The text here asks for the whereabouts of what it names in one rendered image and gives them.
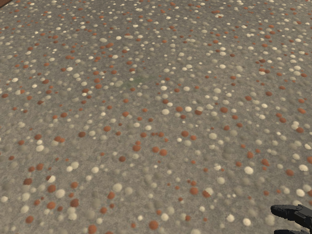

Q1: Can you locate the right robot hand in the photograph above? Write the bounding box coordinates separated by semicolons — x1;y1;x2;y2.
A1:
270;204;312;234

